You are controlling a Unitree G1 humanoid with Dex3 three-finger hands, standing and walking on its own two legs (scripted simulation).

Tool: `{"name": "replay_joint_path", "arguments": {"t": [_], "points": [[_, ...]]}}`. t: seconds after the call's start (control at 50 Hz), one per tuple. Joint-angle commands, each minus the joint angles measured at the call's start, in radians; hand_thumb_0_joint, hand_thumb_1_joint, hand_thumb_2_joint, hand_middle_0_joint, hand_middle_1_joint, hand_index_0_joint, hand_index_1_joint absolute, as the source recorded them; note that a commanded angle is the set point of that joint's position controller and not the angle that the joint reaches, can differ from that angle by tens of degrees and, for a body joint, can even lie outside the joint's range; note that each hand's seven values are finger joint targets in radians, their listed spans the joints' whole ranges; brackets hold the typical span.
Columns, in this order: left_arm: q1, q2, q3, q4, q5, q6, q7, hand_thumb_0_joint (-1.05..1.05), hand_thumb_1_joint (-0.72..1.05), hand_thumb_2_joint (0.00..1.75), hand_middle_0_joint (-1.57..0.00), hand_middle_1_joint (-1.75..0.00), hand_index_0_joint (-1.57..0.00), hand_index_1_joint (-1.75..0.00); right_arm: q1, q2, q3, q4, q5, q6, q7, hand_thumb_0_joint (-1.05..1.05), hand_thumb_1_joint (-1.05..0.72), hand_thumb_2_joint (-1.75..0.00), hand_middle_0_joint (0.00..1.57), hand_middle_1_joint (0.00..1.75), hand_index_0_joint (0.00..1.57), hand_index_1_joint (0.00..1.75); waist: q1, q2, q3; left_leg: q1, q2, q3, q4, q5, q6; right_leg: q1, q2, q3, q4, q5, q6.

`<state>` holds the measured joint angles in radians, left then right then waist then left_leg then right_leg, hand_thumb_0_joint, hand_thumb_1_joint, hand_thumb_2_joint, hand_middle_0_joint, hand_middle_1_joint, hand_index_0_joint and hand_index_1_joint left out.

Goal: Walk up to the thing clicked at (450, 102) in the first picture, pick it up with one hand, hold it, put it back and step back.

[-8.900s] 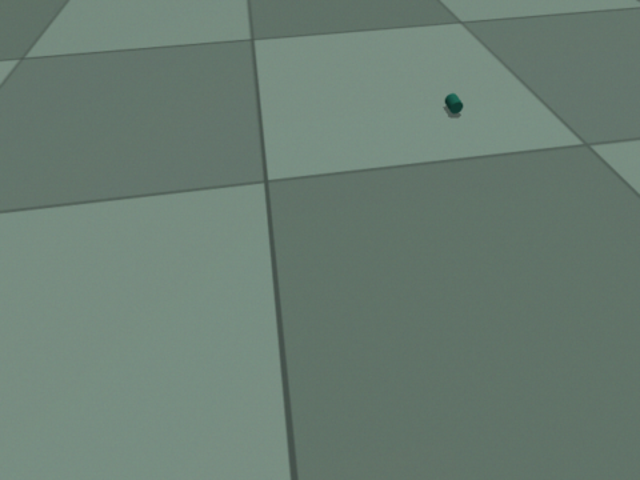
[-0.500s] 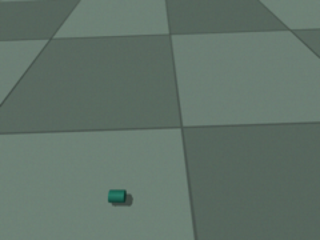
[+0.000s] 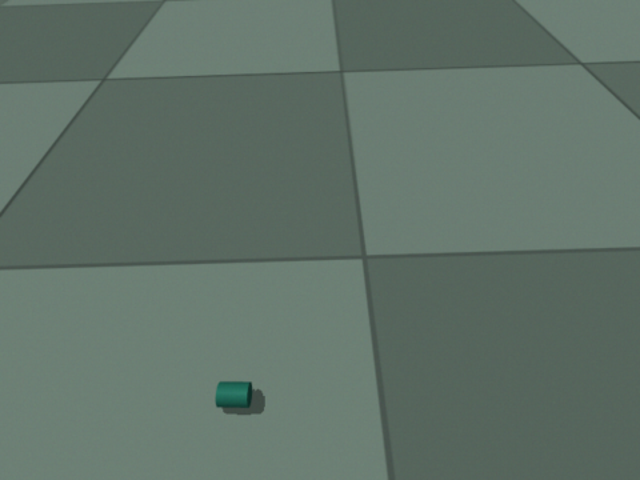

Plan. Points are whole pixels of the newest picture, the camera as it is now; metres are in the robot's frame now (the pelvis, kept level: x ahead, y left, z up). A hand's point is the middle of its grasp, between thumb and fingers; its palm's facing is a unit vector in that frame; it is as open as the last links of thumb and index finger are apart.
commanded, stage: stand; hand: left
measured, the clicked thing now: (234, 394) +0.49 +0.32 -0.75
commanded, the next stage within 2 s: walk up in 0.74 s
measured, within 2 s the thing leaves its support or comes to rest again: neither
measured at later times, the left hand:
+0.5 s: hand out of the picture +0.07 +0.25 -0.16, palm faces -0.02 -0.94 -0.35, open 7.4 cm
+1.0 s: hand out of the picture +0.06 +0.32 -0.16, palm faces +0.02 -0.92 -0.39, open 7.4 cm
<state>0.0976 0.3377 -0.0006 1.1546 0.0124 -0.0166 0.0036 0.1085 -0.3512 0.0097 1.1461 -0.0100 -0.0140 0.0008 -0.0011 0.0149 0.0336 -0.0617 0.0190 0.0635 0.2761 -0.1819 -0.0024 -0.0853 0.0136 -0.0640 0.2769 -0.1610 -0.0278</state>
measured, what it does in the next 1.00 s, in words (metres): lifts its left foot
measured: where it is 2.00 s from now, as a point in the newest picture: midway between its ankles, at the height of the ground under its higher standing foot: outside the picture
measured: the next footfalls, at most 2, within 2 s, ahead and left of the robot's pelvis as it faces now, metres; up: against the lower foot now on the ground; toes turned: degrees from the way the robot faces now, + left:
left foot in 1.04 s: +0.12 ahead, +0.19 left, +0.00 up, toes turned -1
right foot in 1.34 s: +0.09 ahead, -0.08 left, +0.00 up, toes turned -2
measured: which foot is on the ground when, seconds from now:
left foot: down 0.00-0.78, up 0.80-1.00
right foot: down 0.00-1.00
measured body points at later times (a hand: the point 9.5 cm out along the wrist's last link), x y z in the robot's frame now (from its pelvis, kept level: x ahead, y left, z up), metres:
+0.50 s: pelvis +0.00 +0.00 +0.00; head +0.01 +0.00 +0.45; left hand +0.07 +0.30 -0.13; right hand +0.07 -0.30 -0.14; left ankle -0.02 +0.12 -0.75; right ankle +0.00 -0.10 -0.75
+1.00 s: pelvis +0.03 +0.04 -0.01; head +0.05 +0.05 +0.44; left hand +0.06 +0.37 -0.14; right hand +0.10 -0.29 -0.13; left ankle +0.08 +0.19 -0.74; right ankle +0.00 -0.10 -0.75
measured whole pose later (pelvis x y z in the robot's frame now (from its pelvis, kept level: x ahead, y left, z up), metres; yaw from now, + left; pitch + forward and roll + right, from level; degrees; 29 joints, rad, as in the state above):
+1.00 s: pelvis +0.03 +0.04 -0.01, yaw +1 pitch -3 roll -2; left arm 0.24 0.39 0.07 1.03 0.04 -0.03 -0.01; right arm 0.20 -0.42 -0.07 1.01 -0.04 0.01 0.05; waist 0.03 0.03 0.09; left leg -0.33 0.09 -0.04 0.65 -0.35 -0.01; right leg -0.07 -0.02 -0.06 0.40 -0.28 0.01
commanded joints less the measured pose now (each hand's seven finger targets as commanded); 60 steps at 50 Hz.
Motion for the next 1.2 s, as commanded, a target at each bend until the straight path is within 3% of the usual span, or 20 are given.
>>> {"name": "replay_joint_path", "arguments": {"t": [0.0, 0.16, 0.4, 0.7, 0.72, 0.74, 0.76, 0.78, 0.8, 0.82, 0.86, 0.9, 0.94, 0.98, 1.0, 1.02, 1.04, 1.06, 1.12, 1.18], "points": [[-0.036, 0.218, 0.034, -0.058, -0.006, -0.023, 0.009, 0.0, 0.9, 0.9, -0.2, -0.3, -0.2, -0.3, -0.039, -0.2, -0.038, -0.056, -0.002, -0.023, -0.011, 0.0, -0.9, -0.9, 0.2, 0.3, 0.2, 0.3, -0.001, -0.018, -0.056, 0.005, 0.139, -0.12, -0.044, 0.14, 0.02, 0.0, -0.166, 0.145, -0.047, 0.173, 0.0], [-0.034, 0.221, 0.036, -0.057, -0.005, -0.021, 0.009, 0.0, 0.9, 0.9, -0.2, -0.3, -0.2, -0.3, -0.035, -0.199, -0.039, -0.054, -0.001, -0.023, -0.01, 0.0, -0.9, -0.9, 0.2, 0.3, 0.2, 0.3, 0.0, -0.019, -0.045, -0.007, 0.137, -0.125, -0.055, 0.104, 0.017, -0.007, -0.159, 0.143, -0.05, 0.118, 0.001], [-0.031, 0.221, 0.034, -0.06, -0.004, -0.025, 0.012, 0.0, 0.9, 0.9, -0.2, -0.3, -0.2, -0.3, -0.027, -0.203, -0.036, -0.061, -0.002, -0.022, -0.012, 0.0, -0.9, -0.9, 0.2, 0.3, 0.2, 0.3, -0.004, -0.012, -0.068, -0.005, 0.14, -0.121, -0.031, 0.162, 0.022, 0.021, -0.169, 0.146, -0.041, 0.203, 0.0], [-0.034, 0.219, 0.036, -0.059, -0.005, -0.022, 0.011, 0.0, 0.9, 0.9, -0.2, -0.3, -0.2, -0.3, -0.033, -0.207, -0.037, -0.063, -0.001, -0.023, -0.014, 0.0, -0.9, -0.9, 0.2, 0.3, 0.2, 0.3, 0.0, -0.01, -0.066, 0.012, 0.143, -0.121, -0.036, 0.182, 0.023, 0.023, -0.169, 0.14, -0.035, 0.208, -0.003], [0.05, 0.289, 0.079, -0.084, 0.003, -0.036, 0.004, 0.0, 0.9, 0.9, -0.2, -0.3, -0.2, -0.3, 0.0, -0.272, -0.087, -0.105, -0.02, -0.012, 0.005, 0.0, -0.9, -0.9, 0.2, 0.3, 0.2, 0.3, 0.025, -0.01, -0.092, -0.032, 0.063, -0.057, 0.094, -0.08, 0.06, 0.084, -0.132, 0.153, 0.008, -0.053, -0.03], [0.106, 0.311, 0.094, -0.075, 0.013, -0.039, 0.005, 0.0, 0.9, 0.9, -0.2, -0.3, -0.2, -0.3, -0.016, -0.245, -0.087, -0.123, -0.027, -0.007, 0.011, 0.0, -0.9, -0.9, 0.2, 0.3, 0.2, 0.3, 0.05, -0.065, -0.067, -0.169, 0.037, -0.018, 0.182, -0.231, 0.062, 0.13, -0.191, 0.235, -0.025, -0.23, -0.069], [0.144, 0.355, 0.117, -0.078, 0.022, -0.038, 0.008, 0.0, 0.9, 0.9, -0.2, -0.3, -0.2, -0.3, -0.034, -0.229, -0.089, -0.15, -0.03, 0.002, 0.017, 0.0, -0.9, -0.9, 0.2, 0.3, 0.2, 0.3, 0.078, -0.116, 0.008, -0.336, 0.007, 0.004, 0.311, -0.35, 0.048, 0.131, -0.288, 0.364, -0.086, -0.436, -0.145], [0.153, 0.371, 0.134, -0.104, 0.03, -0.041, 0.012, 0.0, 0.9, 0.9, -0.2, -0.3, -0.2, -0.3, -0.058, -0.229, -0.096, -0.181, -0.039, 0.012, 0.023, 0.0, -0.9, -0.9, 0.2, 0.3, 0.2, 0.3, 0.098, -0.134, 0.09, -0.482, 0.032, -0.075, 0.5, -0.381, 0.041, 0.093, -0.389, 0.488, -0.151, -0.526, -0.22], [0.128, 0.357, 0.136, -0.136, 0.027, -0.047, 0.013, 0.0, 0.9, 0.9, -0.2, -0.3, -0.2, -0.3, -0.043, -0.237, -0.103, -0.192, -0.041, 0.017, 0.031, 0.0, -0.9, -0.9, 0.2, 0.3, 0.2, 0.3, 0.079, -0.101, 0.132, -0.522, 0.065, -0.14, 0.586, -0.323, 0.033, 0.049, -0.416, 0.505, -0.161, -0.495, -0.247], [0.1, 0.332, 0.13, -0.164, 0.023, -0.052, 0.014, 0.0, 0.9, 0.9, -0.2, -0.3, -0.2, -0.3, -0.016, -0.238, -0.108, -0.196, -0.035, 0.016, 0.037, 0.0, -0.9, -0.9, 0.2, 0.3, 0.2, 0.3, 0.059, -0.08, 0.121, -0.526, 0.082, -0.169, 0.617, -0.293, 0.025, 0.053, -0.402, 0.466, -0.148, -0.39, -0.251], [0.065, 0.313, 0.128, -0.203, 0.021, -0.06, 0.012, 0.0, 0.9, 0.9, -0.2, -0.3, -0.2, -0.3, 0.026, -0.238, -0.117, -0.21, -0.029, 0.01, 0.044, 0.0, -0.9, -0.9, 0.2, 0.3, 0.2, 0.3, 0.025, -0.088, 0.064, -0.49, 0.105, -0.183, 0.589, -0.272, 0.006, 0.076, -0.355, 0.351, -0.119, -0.208, -0.223], [0.047, 0.3, 0.12, -0.235, 0.023, -0.06, 0.002, 0.0, 0.9, 0.9, -0.2, -0.3, -0.2, -0.3, 0.036, -0.214, -0.112, -0.22, -0.029, 0.002, 0.049, 0.0, -0.9, -0.9, 0.2, 0.3, 0.2, 0.3, 0.017, -0.115, 0.033, -0.369, 0.098, -0.139, 0.466, -0.257, -0.01, 0.022, -0.307, 0.23, -0.061, -0.017, -0.19], [0.008, 0.282, 0.105, -0.249, 0.022, -0.047, -0.006, 0.0, 0.9, 0.9, -0.2, -0.3, -0.2, -0.3, 0.069, -0.181, -0.11, -0.211, -0.025, -0.004, 0.043, 0.0, -0.9, -0.9, 0.2, 0.3, 0.2, 0.3, -0.006, -0.158, 0.018, -0.188, 0.066, -0.078, 0.302, -0.14, -0.017, -0.104, -0.239, 0.115, 0.023, 0.082, -0.137], [-0.001, 0.255, 0.093, -0.257, 0.01, -0.018, -0.011, 0.0, 0.9, 0.9, -0.2, -0.3, -0.2, -0.3, 0.151, -0.192, -0.125, -0.169, -0.027, -0.009, 0.028, 0.0, -0.9, -0.9, 0.2, 0.3, 0.2, 0.3, -0.04, -0.098, -0.007, 0.012, 0.001, -0.005, 0.166, 0.083, -0.024, -0.218, -0.148, 0.03, 0.191, 0.029, -0.074], [0.019, 0.216, 0.08, -0.258, 0.006, -0.003, -0.012, 0.0, 0.9, 0.9, -0.2, -0.3, -0.2, -0.3, 0.202, -0.232, -0.137, -0.155, -0.031, -0.015, 0.014, 0.0, -0.9, -0.9, 0.2, 0.3, 0.2, 0.3, -0.059, -0.015, -0.032, 0.094, 0.037, -0.054, 0.136, 0.14, -0.011, -0.292, -0.107, 0.004, 0.297, -0.078, -0.043], [0.079, 0.157, 0.064, -0.257, -0.007, 0.012, -0.01, 0.0, 0.9, 0.9, -0.2, -0.3, -0.2, -0.3, 0.202, -0.298, -0.144, -0.168, -0.039, -0.024, -0.001, 0.0, -0.9, -0.9, 0.2, 0.3, 0.2, 0.3, -0.041, 0.204, -0.053, 0.037, 0.213, -0.281, 0.033, 0.114, 0.038, -0.297, -0.03, -0.02, 0.425, -0.265, -0.003], [0.136, 0.214, 0.085, -0.225, -0.011, 0.033, -0.004, 0.0, 0.9, 0.9, -0.2, -0.3, -0.2, -0.3, 0.14, -0.352, -0.141, -0.207, -0.032, -0.029, -0.006, 0.0, -0.9, -0.9, 0.2, 0.3, 0.2, 0.3, -0.027, 0.179, -0.06, -0.152, 0.339, -0.53, -0.057, -0.16, 0.167, -0.207, -0.014, 0.111, 0.53, -0.456, 0.006], [0.145, 0.26, 0.092, -0.199, -0.008, 0.04, -0.003, 0.0, 0.9, 0.9, -0.2, -0.3, -0.2, -0.3, 0.067, -0.364, -0.144, -0.223, -0.024, -0.03, -0.008, 0.0, -0.9, -0.9, 0.2, 0.3, 0.2, 0.3, -0.001, 0.143, -0.007, -0.232, 0.351, -0.551, -0.076, -0.299, 0.212, -0.175, -0.048, 0.13, 0.604, -0.453, 0.0], [0.169, 0.254, 0.092, -0.17, -0.013, 0.039, -0.006, 0.0, 0.9, 0.9, -0.2, -0.3, -0.2, -0.3, 0.028, -0.316, -0.124, -0.244, -0.029, -0.042, -0.018, 0.0, -0.9, -0.9, 0.2, 0.3, 0.2, 0.3, 0.019, 0.169, -0.008, -0.153, 0.277, -0.38, 0.007, -0.148, 0.172, -0.244, -0.067, 0.169, 0.578, -0.398, -0.008], [0.154, 0.254, 0.097, -0.168, -0.002, 0.04, -0.011, 0.0, 0.9, 0.9, -0.2, -0.3, -0.2, -0.3, 0.045, -0.328, -0.13, -0.24, -0.027, -0.037, -0.022, 0.0, -0.9, -0.9, 0.2, 0.3, 0.2, 0.3, 0.0, 0.189, -0.02, -0.135, 0.278, -0.327, 0.051, 0.005, 0.184, -0.234, -0.059, 0.108, 0.485, -0.374, 0.01]]}}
